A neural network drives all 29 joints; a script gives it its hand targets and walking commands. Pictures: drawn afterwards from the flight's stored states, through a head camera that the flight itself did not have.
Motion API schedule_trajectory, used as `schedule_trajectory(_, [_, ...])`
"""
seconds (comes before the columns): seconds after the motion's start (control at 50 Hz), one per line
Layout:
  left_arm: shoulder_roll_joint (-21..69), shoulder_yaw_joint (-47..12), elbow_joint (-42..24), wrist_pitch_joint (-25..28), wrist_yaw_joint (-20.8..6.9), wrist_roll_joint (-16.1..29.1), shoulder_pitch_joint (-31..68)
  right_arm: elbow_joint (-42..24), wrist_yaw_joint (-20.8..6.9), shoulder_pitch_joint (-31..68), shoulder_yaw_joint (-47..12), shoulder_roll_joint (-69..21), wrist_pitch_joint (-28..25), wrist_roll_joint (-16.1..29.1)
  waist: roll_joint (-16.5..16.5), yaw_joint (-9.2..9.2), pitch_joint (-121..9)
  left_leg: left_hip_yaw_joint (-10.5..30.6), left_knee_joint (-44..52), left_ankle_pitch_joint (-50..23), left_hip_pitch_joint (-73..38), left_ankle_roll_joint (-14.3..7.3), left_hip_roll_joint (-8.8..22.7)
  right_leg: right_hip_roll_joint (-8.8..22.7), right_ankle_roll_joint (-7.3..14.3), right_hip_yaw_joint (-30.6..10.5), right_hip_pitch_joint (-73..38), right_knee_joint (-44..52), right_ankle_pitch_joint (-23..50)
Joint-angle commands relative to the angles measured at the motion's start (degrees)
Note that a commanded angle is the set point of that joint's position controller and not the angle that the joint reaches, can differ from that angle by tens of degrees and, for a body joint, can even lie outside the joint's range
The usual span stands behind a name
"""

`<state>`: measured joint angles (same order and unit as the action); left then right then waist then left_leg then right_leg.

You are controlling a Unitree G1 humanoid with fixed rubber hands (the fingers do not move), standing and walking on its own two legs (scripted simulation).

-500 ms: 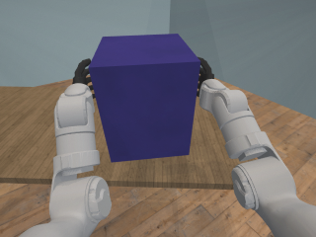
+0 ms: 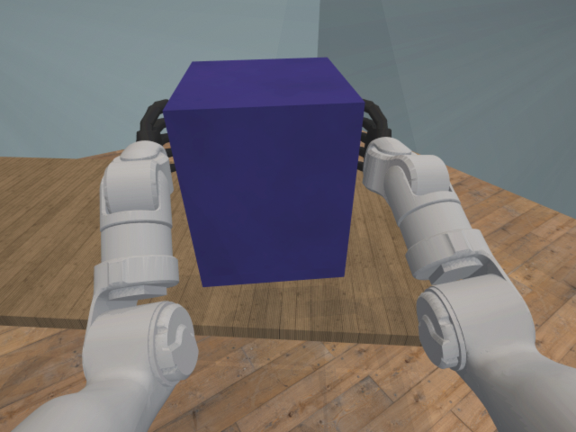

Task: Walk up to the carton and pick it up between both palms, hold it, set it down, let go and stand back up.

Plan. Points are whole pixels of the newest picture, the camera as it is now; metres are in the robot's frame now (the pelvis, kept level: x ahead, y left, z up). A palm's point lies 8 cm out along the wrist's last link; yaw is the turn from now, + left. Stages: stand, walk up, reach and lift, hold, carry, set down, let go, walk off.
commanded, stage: hold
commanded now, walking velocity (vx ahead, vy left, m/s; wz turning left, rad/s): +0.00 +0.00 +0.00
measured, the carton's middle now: (267, 168) +0.40 +0.01 +0.25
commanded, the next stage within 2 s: set down in 0.72 s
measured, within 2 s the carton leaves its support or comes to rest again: neither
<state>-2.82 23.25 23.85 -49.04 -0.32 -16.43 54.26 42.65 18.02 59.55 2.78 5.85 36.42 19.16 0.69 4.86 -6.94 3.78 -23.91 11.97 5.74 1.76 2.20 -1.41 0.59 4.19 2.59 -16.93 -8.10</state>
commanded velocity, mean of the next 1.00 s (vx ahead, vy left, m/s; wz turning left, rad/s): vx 0.00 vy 0.00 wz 0.00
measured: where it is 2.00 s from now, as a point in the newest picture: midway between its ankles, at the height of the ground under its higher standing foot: outside the picture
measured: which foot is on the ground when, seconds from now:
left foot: down 0.00-1.00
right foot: down 0.00-1.00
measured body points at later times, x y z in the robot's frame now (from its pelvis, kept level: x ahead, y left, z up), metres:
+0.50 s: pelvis +0.00 +0.00 +0.00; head -0.09 +0.01 +0.44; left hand +0.38 +0.16 +0.28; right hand +0.38 -0.13 +0.27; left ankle +0.02 +0.13 -0.75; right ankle +0.02 -0.11 -0.75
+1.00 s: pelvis +0.01 +0.01 +0.00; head -0.07 +0.03 +0.44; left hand +0.40 +0.16 +0.28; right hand +0.40 -0.14 +0.28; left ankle +0.02 +0.13 -0.75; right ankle +0.02 -0.11 -0.75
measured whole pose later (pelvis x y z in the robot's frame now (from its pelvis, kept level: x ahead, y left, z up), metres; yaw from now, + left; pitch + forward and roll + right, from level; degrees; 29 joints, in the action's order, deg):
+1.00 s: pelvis +0.01 +0.01 +0.00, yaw +0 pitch -8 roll -2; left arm -1.7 24.3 23.3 -41.5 0.4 -17.6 52.5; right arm 47.0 14.5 60.3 4.1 4.6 27.1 15.1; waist -0.8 5.5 -3.3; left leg 3.0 -22.4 12.0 2.7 1.2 1.7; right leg -0.9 0.1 3.4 -0.1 -15.8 -8.1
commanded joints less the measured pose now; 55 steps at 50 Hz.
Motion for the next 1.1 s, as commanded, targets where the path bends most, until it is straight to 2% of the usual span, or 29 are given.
schedule_trajectory(0.0, [34.77,-22.29,-3.09,3.58,-8.09,10.1,45.25,-18.78,-6.93,51.74,-13.55,-37.66,-3.42,8.63,2.91,0.86,-19.84,-2.69,5.28,-6.05,3.26,0.81,-4.53,-2.76,-3.41,-2.35,-11.7,0.66,7.33])
schedule_trajectory(0.06, [34.65,-23.17,-4.75,4.13,-7.97,10.69,46.49,-20.41,-7.13,52.03,-15.54,-38.47,-3.61,10.03,2.02,0.52,-21.98,-2.57,4.36,-9.14,2.66,1.11,-4.37,-3.28,-3.3,-2.95,-12.13,0.0,10.24])
schedule_trajectory(0.08, [34.52,-22.45,-4.98,3.84,-7.84,10.51,45.54,-20.75,-6.98,52.15,-15.97,-38.61,-3.56,10.6,1.51,-0.46,-22.57,-2.25,3.83,-10.65,2.15,0.64,-4.84,-2.85,-3.56,-2.73,-11.72,0.0,11.93])
schedule_trajectory(0.1, [34.36,-22.86,-5.18,3.98,-7.97,11.19,45.68,-20.21,-6.78,51.54,-16.18,-39.15,-3.27,10.9,0.59,0.57,-21.7,-2.26,3.65,-11.19,0.99,0.83,-4.89,-3.0,-3.93,-2.65,-11.64,0.28,12.19])
schedule_trajectory(0.12, [34.37,-22.73,-5.68,3.99,-7.97,11.29,46.21,-21.14,-6.7,52.19,-16.8,-39.1,-3.2,11.38,0.59,-0.34,-21.4,-2.79,3.25,-12.12,1.1,1.22,-4.72,-3.21,-3.87,-3.16,-10.81,-0.17,12.57])
schedule_trajectory(0.14, [34.59,-23.68,-7.48,4.15,-7.9,11.06,46.3,-22.29,-6.55,50.91,-16.94,-39.7,-2.98,11.16,2.23,0.34,-23.53,-2.81,3.43,-12.36,0.92,0.77,-5.11,-2.93,-4.01,-3.21,-12.27,0.01,14.25])
schedule_trajectory(0.16, [35.16,-24.18,-8.38,3.99,-7.88,11.02,45.29,-22.48,-6.42,50.36,-17.78,-39.61,-2.94,11.48,2.66,0.07,-22.99,-2.53,2.67,-13.82,0.36,1.79,-5.06,-3.42,-3.99,-3.16,-12.79,-0.59,15.89])
schedule_trajectory(0.3, [33.55,-23.69,-10.19,3.42,-7.85,11.51,46.27,-24.98,-6.08,50.66,-19.09,-40.7,-2.47,12.18,-0.67,-0.63,-22.76,-2.55,2.67,-12.15,-0.06,0.59,-5.39,-2.78,-4.6,-2.83,-11.69,-0.4,13.41])
schedule_trajectory(0.32, [33.78,-24.6,-10.28,3.09,-7.71,11.2,45.6,-26.33,-6.08,50.79,-18.87,-39.9,-2.45,12.06,1.12,-1.1,-23.05,-2.76,3.05,-11.46,0.71,0.46,-5.55,-2.59,-4.47,-3.07,-11.7,-0.7,12.9])
schedule_trajectory(0.4, [35.27,-26.8,-13.17,2.76,-7.3,12.1,45.86,-27.53,-6.2,50.67,-18.17,-39.36,-2.91,11.75,2.23,-0.1,-25.02,-2.56,2.5,-14.41,-0.33,1.48,-4.9,-3.5,-3.96,-2.52,-12.54,-0.98,13.36])
schedule_trajectory(0.42, [35.0,-26.78,-12.52,2.68,-7.31,12.04,45.8,-26.79,-6.1,49.6,-18.19,-38.98,-2.72,11.36,1.86,-0.53,-24.4,-2.45,2.64,-13.31,0.16,1.45,-5.05,-3.07,-4.15,-2.8,-12.65,-0.54,13.33])
schedule_trajectory(0.44, [35.37,-26.82,-12.95,3.0,-7.29,12.76,45.71,-27.23,-6.09,49.71,-17.86,-39.25,-2.79,10.94,0.71,0.43,-24.23,-2.34,3.15,-12.45,0.39,1.19,-5.19,-3.04,-4.24,-2.91,-11.82,-0.14,11.86])
schedule_trajectory(0.5, [36.13,-26.3,-8.6,2.27,-7.58,11.3,45.0,-24.21,-6.31,50.49,-16.3,-38.57,-2.53,9.72,1.52,0.87,-19.92,-2.35,4.31,-7.43,1.54,1.12,-4.76,-3.15,-3.91,-2.36,-10.22,0.45,7.04])
schedule_trajectory(0.56, [36.4,-26.86,-8.88,2.59,-7.89,11.85,47.3,-22.0,-7.0,49.89,-14.35,-37.79,-2.81,8.26,3.87,1.92,-19.72,-2.53,5.78,-3.77,3.68,1.16,-3.77,-3.68,-3.29,-1.99,-10.99,0.04,4.89])
schedule_trajectory(0.68, [36.31,-26.47,-7.73,2.97,-7.7,12.1,45.39,-20.5,-7.14,49.69,-14.84,-35.65,-3.21,9.63,4.17,1.94,-20.57,-2.19,4.98,-8.78,2.0,2.61,-3.71,-3.69,-3.33,-2.09,-12.44,-0.02,9.06])
schedule_trajectory(0.7, [36.02,-26.63,-7.35,2.91,-7.64,12.09,45.72,-19.09,-7.28,48.85,-14.65,-35.76,-3.09,9.17,5.45,1.96,-20.0,-2.08,5.37,-7.33,2.62,2.6,-3.53,-3.3,-3.21,-2.12,-12.14,-0.13,8.03])
schedule_trajectory(0.72, [36.37,-25.24,-7.22,3.8,-7.77,13.25,45.7,-18.5,-7.5,51.37,-14.52,-36.15,-3.94,7.79,3.86,1.65,-16.14,-1.87,5.1,-5.07,2.56,2.12,-4.72,-2.96,-2.33,-1.51,-10.81,0.69,6.62])
schedule_trajectory(0.74, [35.41,-22.79,-5.06,4.52,-7.89,12.3,45.77,-16.97,-7.86,52.17,-11.95,-36.14,-4.4,5.93,2.52,1.42,-14.99,-1.58,5.67,-1.9,2.92,1.4,-4.6,-2.12,-2.44,-1.45,-9.99,0.92,3.38])
schedule_trajectory(0.78, [34.88,-20.89,-2.8,6.43,-8.02,10.46,45.83,-15.23,-9.09,51.92,-12.18,-36.06,-6.81,4.39,0.96,0.59,-14.12,-2.31,6.88,0.98,3.5,0.38,-4.38,-2.38,-2.12,-1.45,-8.89,2.05,1.06])
schedule_trajectory(0.8, [35.0,-22.8,-6.29,7.76,-7.7,11.44,49.56,-14.89,-9.48,52.77,-11.83,-36.83,-8.29,4.01,2.77,0.98,-17.92,-2.48,6.87,0.11,3.08,0.52,-4.21,-2.59,-2.08,-0.96,-10.55,1.01,2.85])
schedule_trajectory(0.82, [35.5,-23.2,-6.56,8.37,-7.51,11.85,47.07,-15.55,-9.85,52.06,-13.26,-37.21,-9.61,4.88,1.98,-0.21,-18.89,-2.57,6.45,-4.86,1.71,0.53,-4.15,-2.71,-2.11,-1.18,-11.06,0.84,6.31])
schedule_trajectory(0.84, [35.55,-24.34,-7.45,9.26,-7.25,11.57,47.6,-15.8,-10.03,52.53,-13.03,-38.05,-10.58,4.28,2.19,0.85,-21.06,-2.77,4.92,-9.21,-1.72,0.92,-4.5,-2.55,-2.11,-1.36,-10.58,0.81,8.06])
schedule_trajectory(0.88, [36.38,-23.77,-6.8,9.89,-7.46,10.14,45.57,-14.22,-10.08,50.49,-12.63,-36.45,-12.22,2.63,1.98,0.2,-20.19,-2.9,4.67,-12.77,-3.31,1.27,-4.56,-2.63,-2.37,-0.69,-11.91,1.15,11.2])
schedule_trajectory(0.94, [35.44,-22.69,-5.25,11.17,-7.78,8.68,42.96,-12.07,-10.33,47.98,-10.78,-36.51,-14.86,0.21,1.52,0.36,-18.4,-3.39,5.06,-13.08,-4.68,1.12,-4.25,-2.55,-2.87,-0.17,-12.52,1.46,10.78])
schedule_trajectory(0.96, [35.79,-23.49,-5.96,11.56,-8.1,8.5,43.34,-12.17,-10.58,47.24,-11.49,-35.78,-16.2,0.43,2.87,0.47,-18.08,-3.66,4.82,-13.94,-5.4,1.15,-4.82,-2.76,-2.67,-0.01,-12.38,1.33,11.72])
schedule_trajectory(0.98, [34.22,-22.52,-6.04,12.19,-8.12,7.62,42.95,-11.87,-10.7,46.96,-10.59,-35.75,-17.16,-0.61,2.71,1.22,-18.5,-3.76,4.56,-14.93,-5.84,1.46,-4.67,-2.71,-2.97,-0.09,-12.45,1.63,11.4])
schedule_trajectory(1.02, [35.19,-23.6,-4.68,13.31,-8.19,7.05,41.71,-11.53,-10.67,46.89,-9.83,-35.07,-19.48,-1.85,2.36,0.79,-18.22,-4.13,4.46,-15.65,-6.87,1.45,-5.24,-2.59,-2.92,0.53,-11.87,1.8,11.07])
schedule_trajectory(1.04, [35.5,-23.42,-3.67,13.68,-8.5,6.54,41.64,-10.79,-10.69,46.74,-9.19,-34.58,-20.39,-2.67,1.43,1.92,-16.99,-4.36,4.29,-15.36,-7.03,1.34,-4.82,-2.56,-3.09,0.72,-12.34,2.13,11.55])
schedule_trajectory(1.08, [35.59,-24.49,-4.44,15.19,-8.97,7.2,40.39,-11.34,-11.12,45.13,-8.95,-34.3,-22.9,-4.57,2.13,2.02,-17.66,-4.7,4.47,-16.87,-8.43,1.47,-5.1,-2.74,-3.08,1.19,-13.36,2.13,12.82])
